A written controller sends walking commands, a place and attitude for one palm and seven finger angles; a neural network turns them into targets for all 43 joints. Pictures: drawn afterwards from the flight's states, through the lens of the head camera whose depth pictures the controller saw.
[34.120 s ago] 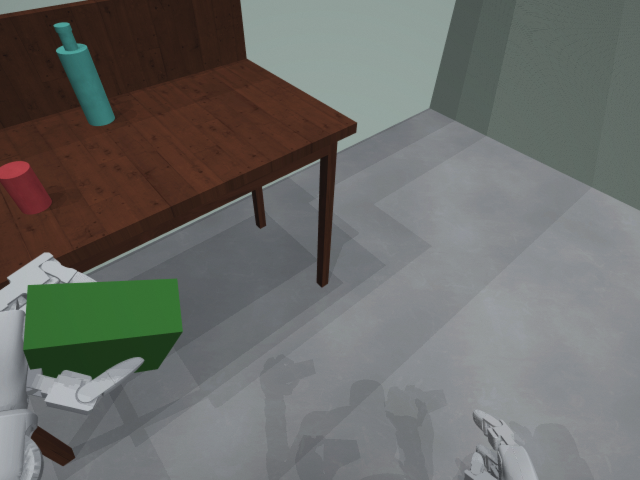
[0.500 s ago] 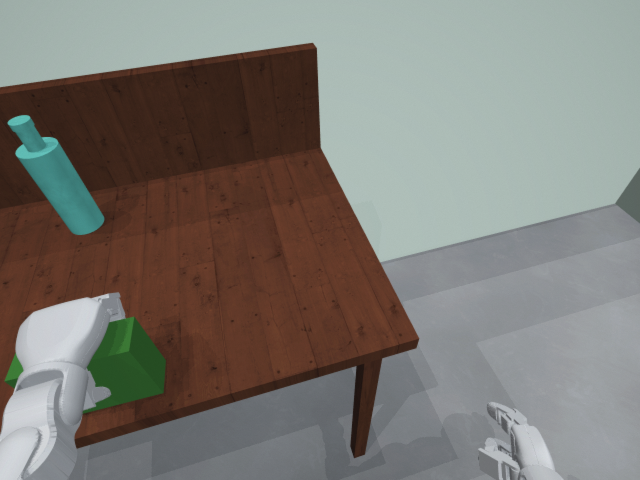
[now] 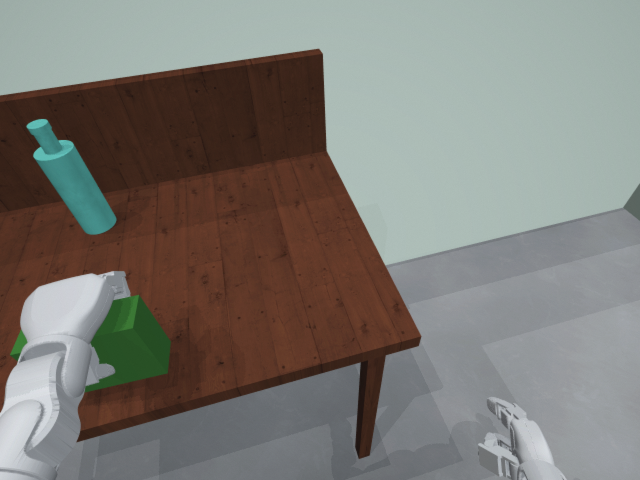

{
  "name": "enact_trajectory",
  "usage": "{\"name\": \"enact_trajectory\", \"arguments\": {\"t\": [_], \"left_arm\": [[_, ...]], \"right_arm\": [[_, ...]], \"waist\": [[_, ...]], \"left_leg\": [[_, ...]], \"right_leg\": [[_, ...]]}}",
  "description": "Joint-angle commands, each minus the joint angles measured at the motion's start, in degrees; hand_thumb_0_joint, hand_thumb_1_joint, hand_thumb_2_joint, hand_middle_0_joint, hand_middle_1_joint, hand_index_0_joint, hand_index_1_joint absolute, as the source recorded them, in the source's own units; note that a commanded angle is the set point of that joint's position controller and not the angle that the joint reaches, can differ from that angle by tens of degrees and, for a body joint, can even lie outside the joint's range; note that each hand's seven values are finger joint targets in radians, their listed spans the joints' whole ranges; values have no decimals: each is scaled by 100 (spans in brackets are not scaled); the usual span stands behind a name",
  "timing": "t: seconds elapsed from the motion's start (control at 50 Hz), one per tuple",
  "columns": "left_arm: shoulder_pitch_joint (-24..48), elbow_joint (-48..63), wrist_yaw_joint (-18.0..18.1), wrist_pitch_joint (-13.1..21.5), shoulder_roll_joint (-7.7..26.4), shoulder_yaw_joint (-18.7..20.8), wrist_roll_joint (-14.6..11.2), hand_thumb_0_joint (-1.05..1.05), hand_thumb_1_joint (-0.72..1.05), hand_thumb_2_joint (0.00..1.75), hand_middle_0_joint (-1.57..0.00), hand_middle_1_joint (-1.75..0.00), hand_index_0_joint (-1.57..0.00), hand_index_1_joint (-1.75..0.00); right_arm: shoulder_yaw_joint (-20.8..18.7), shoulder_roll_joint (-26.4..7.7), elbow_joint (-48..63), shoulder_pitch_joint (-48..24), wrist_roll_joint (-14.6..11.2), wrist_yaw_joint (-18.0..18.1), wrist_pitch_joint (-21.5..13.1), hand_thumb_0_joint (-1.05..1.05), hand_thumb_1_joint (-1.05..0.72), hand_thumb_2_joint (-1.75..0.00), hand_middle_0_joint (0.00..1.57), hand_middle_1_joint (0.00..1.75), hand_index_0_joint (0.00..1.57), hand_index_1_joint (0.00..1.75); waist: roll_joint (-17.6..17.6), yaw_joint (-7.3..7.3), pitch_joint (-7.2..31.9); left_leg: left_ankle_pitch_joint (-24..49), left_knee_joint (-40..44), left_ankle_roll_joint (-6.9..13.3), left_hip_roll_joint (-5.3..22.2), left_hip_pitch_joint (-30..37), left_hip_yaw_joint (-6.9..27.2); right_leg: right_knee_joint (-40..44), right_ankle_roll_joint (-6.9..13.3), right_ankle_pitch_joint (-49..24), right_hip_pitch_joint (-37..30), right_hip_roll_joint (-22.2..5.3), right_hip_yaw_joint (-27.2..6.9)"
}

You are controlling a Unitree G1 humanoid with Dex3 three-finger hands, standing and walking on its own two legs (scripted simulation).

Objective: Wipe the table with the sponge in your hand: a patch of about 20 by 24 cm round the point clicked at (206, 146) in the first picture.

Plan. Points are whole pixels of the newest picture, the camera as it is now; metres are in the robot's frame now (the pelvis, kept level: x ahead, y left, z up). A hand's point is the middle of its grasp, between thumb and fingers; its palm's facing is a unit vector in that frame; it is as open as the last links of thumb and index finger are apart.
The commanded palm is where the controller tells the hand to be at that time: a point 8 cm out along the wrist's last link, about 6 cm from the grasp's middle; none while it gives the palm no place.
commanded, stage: lift the sponge slowly off the table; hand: left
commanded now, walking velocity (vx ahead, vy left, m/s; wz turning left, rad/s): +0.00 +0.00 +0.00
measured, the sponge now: (106, 354) +0.24 +0.33 +0.02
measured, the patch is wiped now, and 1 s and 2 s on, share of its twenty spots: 1.00 1.00 1.00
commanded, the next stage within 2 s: bring the sponge back beside the body in 1.08 s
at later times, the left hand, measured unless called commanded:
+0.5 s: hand (83, 313) +0.25 +0.32 +0.10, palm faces -0.01 -0.05 -1.00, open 9.4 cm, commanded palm +0.23 +0.33 +0.17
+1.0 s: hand (64, 296) +0.25 +0.33 +0.14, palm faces +0.05 -0.03 -1.00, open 9.4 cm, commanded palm +0.22 +0.33 +0.20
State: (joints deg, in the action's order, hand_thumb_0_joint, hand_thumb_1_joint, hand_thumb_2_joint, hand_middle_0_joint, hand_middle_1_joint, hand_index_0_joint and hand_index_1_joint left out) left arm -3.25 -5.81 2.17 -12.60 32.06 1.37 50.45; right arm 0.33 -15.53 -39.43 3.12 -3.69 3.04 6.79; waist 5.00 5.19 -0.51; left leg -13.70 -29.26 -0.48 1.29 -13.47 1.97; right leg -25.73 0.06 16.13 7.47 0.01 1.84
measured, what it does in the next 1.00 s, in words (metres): stands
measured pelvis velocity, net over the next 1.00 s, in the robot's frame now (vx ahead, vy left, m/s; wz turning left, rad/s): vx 0.00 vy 0.00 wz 0.00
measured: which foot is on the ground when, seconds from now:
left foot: down 0.00-1.00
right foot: down 0.00-1.00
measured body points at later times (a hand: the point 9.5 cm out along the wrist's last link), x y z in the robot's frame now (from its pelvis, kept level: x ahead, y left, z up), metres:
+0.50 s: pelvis +0.01 -0.01 +0.00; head +0.01 -0.04 +0.45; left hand +0.24 +0.32 +0.16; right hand +0.24 -0.24 -0.09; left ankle +0.02 +0.13 -0.74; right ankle -0.02 -0.12 -0.74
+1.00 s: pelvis +0.00 +0.00 +0.00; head -0.01 -0.04 +0.45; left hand +0.24 +0.32 +0.19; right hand +0.24 -0.21 -0.08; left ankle +0.02 +0.13 -0.74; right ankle -0.02 -0.12 -0.74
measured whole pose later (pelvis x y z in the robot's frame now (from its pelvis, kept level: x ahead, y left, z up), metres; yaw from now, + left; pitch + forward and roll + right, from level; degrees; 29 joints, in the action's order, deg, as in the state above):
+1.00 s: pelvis +0.00 +0.00 +0.00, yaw +0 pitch -4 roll -1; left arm -1.8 5.1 -4.9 -16.9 37.4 4.0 46.7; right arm 2.2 -15.9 -37.7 0.8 -3.9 3.0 7.8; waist 6.2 6.1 -1.2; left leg -11.8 -25.6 -0.7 1.1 -10.2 2.1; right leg -22.4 0.1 14.4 4.3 -0.1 1.9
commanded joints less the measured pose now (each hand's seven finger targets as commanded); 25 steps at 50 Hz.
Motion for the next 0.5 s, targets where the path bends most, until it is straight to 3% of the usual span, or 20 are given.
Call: {"name": "enact_trajectory", "arguments": {"t": [0.0,0.06,0.08,0.16,0.22,0.26,0.28,0.38,0.44,0.46,0.48], "left_arm": [[1855,1190,265,149,1638,899,136,0,10,130,-120,-160,-120,-160],[1938,1228,258,125,1773,1040,142,0,10,130,-120,-160,-120,-160],[1894,1294,252,125,1615,878,131,0,10,130,-120,-160,-120,-160],[1517,1167,189,-28,1885,1213,57,0,10,130,-120,-160,-120,-160],[1415,1238,93,-115,1734,1049,-2,0,10,130,-120,-160,-120,-160],[1186,1278,54,-132,2092,1439,-54,0,10,130,-120,-160,-120,-160],[1174,1396,26,-130,1975,1297,-54,0,10,130,-120,-160,-120,-160],[897,1965,-83,-59,1831,1240,-177,0,10,130,-120,-160,-120,-160],[874,2016,-129,-49,2014,1394,-189,0,10,130,-120,-160,-120,-160],[861,2078,-131,-64,2154,1564,-200,0,10,130,-120,-160,-120,-160],[939,2126,-133,-64,2007,1391,-189,0,10,130,-120,-160,-120,-160]], "right_arm": [[-204,-660,911,-1000,43,92,-305,0,-90,-90,20,30,20,30],[-199,-671,915,-1105,23,88,-300,0,-90,-90,20,30,20,30],[-202,-654,944,-1044,37,84,-304,0,-90,-90,20,30,20,30],[-189,-722,952,-1137,39,56,-244,0,-90,-90,20,30,20,30],[-203,-723,1014,-1113,27,32,-212,0,-90,-90,20,30,20,30],[-190,-763,1030,-1191,31,19,-203,0,-90,-90,20,30,20,30],[-187,-744,1037,-1130,34,8,-182,0,-90,-90,20,30,20,30],[-200,-704,1150,-1141,44,-7,-234,0,-90,-90,20,30,20,30],[-209,-746,1106,-1062,50,-1,-203,0,-90,-90,20,30,20,30],[-185,-751,1123,-1206,37,4,-217,0,-90,-90,20,30,20,30],[-185,-715,1130,-1132,46,19,-217,0,-90,-90,20,30,20,30]], "waist": [[128,-86,1032],[280,-32,1056],[284,-40,1198],[147,66,1204],[-59,14,1170],[-72,105,1233],[1,57,1300],[73,20,1229],[-27,4,1095],[8,44,1072],[-5,2,1075]], "left_leg": [[870,427,348,-309,701,-29],[942,497,322,-311,757,2],[1011,496,332,-305,771,-26],[1237,508,317,-317,747,-4],[1321,469,339,-300,740,-66],[1468,428,340,-322,758,-8],[1556,416,346,-310,754,-67],[1745,347,375,-305,901,-79],[1817,327,369,-304,863,-62],[1776,334,360,-312,890,-16],[1723,343,368,-297,870,-65]], "right_leg": [[527,353,-859,159,293,-84],[561,390,-867,73,316,-160],[502,366,-958,-17,285,-51],[531,389,-1310,-239,281,-199],[521,326,-1516,-251,226,-128],[500,374,-1724,-373,258,-308],[436,342,-1854,-431,217,-172],[438,317,-2094,-367,225,-136],[441,307,-2257,-333,205,-146],[477,355,-2160,-319,263,-302],[459,308,-2071,-314,208,-152]]}}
